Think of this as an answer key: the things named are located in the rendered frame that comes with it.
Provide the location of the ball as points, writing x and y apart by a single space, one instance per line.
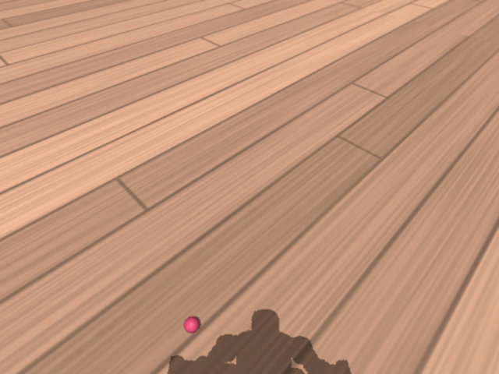
191 324

